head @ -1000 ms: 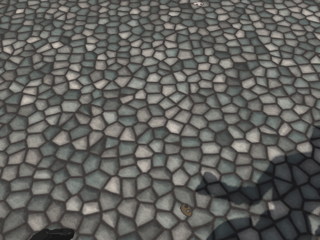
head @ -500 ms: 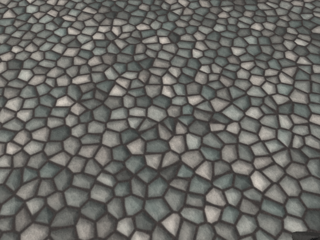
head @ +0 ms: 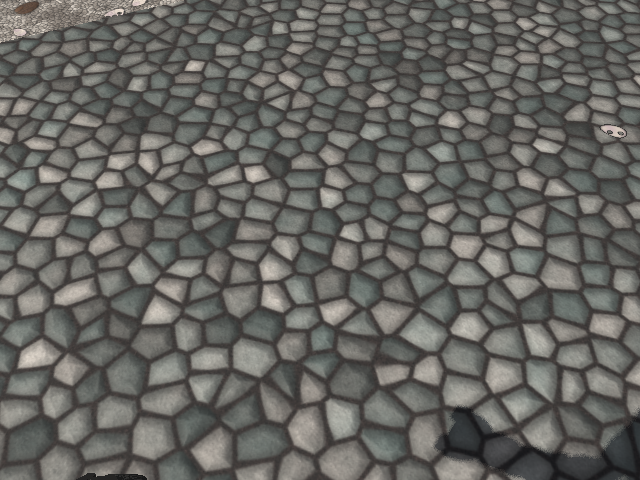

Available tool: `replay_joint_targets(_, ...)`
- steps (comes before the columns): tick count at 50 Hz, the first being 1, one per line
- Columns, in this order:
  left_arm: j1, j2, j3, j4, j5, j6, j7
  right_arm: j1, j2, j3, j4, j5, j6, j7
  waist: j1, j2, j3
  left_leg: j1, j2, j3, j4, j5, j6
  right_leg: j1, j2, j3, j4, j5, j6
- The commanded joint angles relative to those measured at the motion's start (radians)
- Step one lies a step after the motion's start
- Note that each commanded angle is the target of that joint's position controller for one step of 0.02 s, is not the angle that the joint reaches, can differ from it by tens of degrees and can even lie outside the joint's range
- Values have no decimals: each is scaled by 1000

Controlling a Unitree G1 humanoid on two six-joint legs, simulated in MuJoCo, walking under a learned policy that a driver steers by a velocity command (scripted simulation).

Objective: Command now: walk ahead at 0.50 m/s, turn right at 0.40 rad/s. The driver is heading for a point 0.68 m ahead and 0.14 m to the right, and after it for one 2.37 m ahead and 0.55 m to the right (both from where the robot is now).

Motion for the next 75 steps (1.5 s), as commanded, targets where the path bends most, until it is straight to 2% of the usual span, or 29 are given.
replay_joint_targets(1,359,228,80,-4,-13,-1,17,57,-67,10,-107,-13,-61,13,145,-197,-424,-700,-67,-142,767,-83,-39,948,-362,860,-224,-156,-324)
replay_joint_targets(2,312,183,65,-12,-8,3,24,-44,-130,-6,-139,29,-84,30,161,-133,-279,-792,3,-186,793,-22,-20,854,-335,725,-253,-221,-264)
replay_joint_targets(3,248,171,61,-28,-3,7,28,-112,-127,-2,-160,35,-97,33,142,-43,-172,-790,47,-165,728,52,-9,703,-299,611,-270,-180,-231)
replay_joint_targets(5,165,138,47,-54,9,11,33,-132,-123,-10,-168,-3,-95,25,70,2,-58,-693,103,-150,567,130,-24,457,-232,473,-315,13,-209)
replay_joint_targets(8,135,146,49,-63,6,11,46,-82,-90,-6,-159,-14,-69,17,25,-50,-44,-615,109,-119,451,164,-75,312,-185,380,-349,170,-220)
replay_joint_targets(13,195,183,63,-31,-9,22,71,-261,-36,16,-199,-11,-68,15,89,-66,-20,-524,51,-94,81,482,-116,213,-101,279,-333,133,-152)
replay_joint_targets(17,259,180,66,-5,-18,39,79,-345,-65,5,-218,11,-83,30,117,-84,-27,-468,15,-127,-69,532,-104,291,-132,375,-268,26,-124)
replay_joint_targets(21,232,158,64,-12,-10,51,81,-232,-116,-26,-191,15,-99,30,37,-119,-55,-306,22,-127,-153,414,-33,352,-143,459,-120,42,-77)
replay_joint_targets(22,231,114,48,-22,-4,48,76,-130,-147,-41,-178,2,-104,23,-15,-90,-142,-120,90,-171,-151,390,12,305,-92,413,36,41,-46)
replay_joint_targets(23,266,45,25,-38,19,45,74,13,-202,-54,-167,-5,-99,14,-51,63,-287,136,273,-364,-142,329,69,171,-6,302,324,-214,-6)
replay_joint_targets(24,380,35,16,-75,-23,35,73,63,-259,-70,-125,-7,-84,23,13,411,-343,340,459,-845,-250,48,227,-178,69,202,612,-501,37)
replay_joint_targets(25,356,143,36,-39,-31,36,77,13,-154,-49,-152,9,-81,27,-14,234,-237,258,433,-833,-295,-111,199,-264,-12,231,716,-437,55)
replay_joint_targets(27,202,162,49,-61,-13,46,75,-59,-91,-28,-157,-2,-71,22,-22,66,-71,46,340,-524,-311,100,137,-244,-72,182,711,-277,71)
replay_joint_targets(31,176,95,46,-84,-17,61,59,-97,-61,-21,-123,-1,-78,19,20,119,-8,-104,264,-270,-393,339,138,-176,-132,142,601,-188,84)
replay_joint_targets(43,-98,47,24,-179,-13,48,6,-30,-165,-50,-18,24,-47,11,-42,60,61,28,286,59,-403,619,105,-153,-111,17,99,96,48)
replay_joint_targets(45,-85,66,36,-191,1,47,0,-29,-183,-54,-9,34,-32,6,-11,76,40,50,285,88,-287,963,85,-55,-53,-28,53,4,14)
replay_joint_targets(47,117,121,70,-143,12,41,8,-31,-190,-49,2,43,-23,1,116,76,-83,6,250,108,-28,1166,49,252,23,-41,-54,77,-43)
replay_joint_targets(48,228,168,88,-114,19,46,28,-23,-158,-33,-1,31,-31,3,173,36,-155,-158,207,123,166,990,7,507,-27,32,-79,314,-74)
replay_joint_targets(49,277,258,87,-105,39,54,54,50,-25,12,-33,-35,-46,21,106,-263,-301,-510,66,115,555,-83,-55,886,-340,376,49,925,-201)
replay_joint_targets(50,300,219,70,-130,49,49,47,138,-80,18,20,16,-53,34,145,-207,-578,-577,-11,-152,795,-292,-69,988,-528,668,-21,855,-373)
replay_joint_targets(51,269,174,63,-121,44,47,40,11,-171,-15,11,58,-48,34,181,-69,-478,-599,34,-211,800,-215,-66,860,-450,496,-61,836,-314)
replay_joint_targets(52,197,154,54,-102,27,40,39,-66,-144,-8,-26,63,-43,30,141,-67,-307,-654,76,-169,715,-147,-66,725,-391,360,-96,747,-253)
replay_joint_targets(54,86,93,36,-82,18,32,40,-51,-112,-9,0,36,-11,8,52,-30,-166,-570,129,-138,595,-44,-89,471,-324,246,-194,589,-198)
replay_joint_targets(57,4,76,33,-58,48,8,38,37,-63,-9,34,25,36,-11,-14,-68,-133,-380,121,-117,495,55,-125,257,-299,104,-278,603,-192)
replay_joint_targets(63,-10,124,55,-5,38,37,84,-107,-65,-19,-42,20,67,-8,29,-89,-84,-446,137,-83,316,215,-116,291,-309,10,-348,255,-175)
replay_joint_targets(69,9,158,70,31,18,79,88,-195,-73,-31,-110,18,85,20,62,-89,-54,-466,120,-28,179,121,-82,402,-368,9,-292,175,-160)
replay_joint_targets(73,23,163,77,59,-16,93,91,-139,-82,-45,-113,18,82,36,19,-77,-81,-292,56,20,-119,312,-11,413,-326,-61,-97,219,-49)
replay_joint_targets(74,72,131,71,73,1,90,88,-100,-159,-69,-110,16,79,23,25,52,-105,-159,112,-99,-196,618,39,323,-245,-129,69,94,33)
replay_joint_targets(75,36,80,53,23,49,81,81,-73,-285,-97,-122,8,77,3,42,346,-117,28,349,-437,-174,1058,210,-1,-80,-184,356,-408,140)
Velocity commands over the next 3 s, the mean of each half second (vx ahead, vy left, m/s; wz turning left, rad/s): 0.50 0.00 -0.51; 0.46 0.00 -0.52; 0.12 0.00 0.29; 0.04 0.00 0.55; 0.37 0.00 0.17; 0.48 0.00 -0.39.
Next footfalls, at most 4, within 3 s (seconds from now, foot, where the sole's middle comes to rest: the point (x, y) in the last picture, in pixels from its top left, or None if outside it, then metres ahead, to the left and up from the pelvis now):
0.44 left None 0.45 0.09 -0.75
0.96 right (452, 407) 0.60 -0.27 -0.75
1.48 left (348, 361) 0.71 -0.06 -0.75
1.94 right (452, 370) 0.68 -0.29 -0.75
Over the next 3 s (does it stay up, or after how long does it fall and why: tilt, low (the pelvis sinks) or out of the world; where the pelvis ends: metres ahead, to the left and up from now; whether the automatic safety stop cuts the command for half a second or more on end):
stays up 1.07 -0.16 0.01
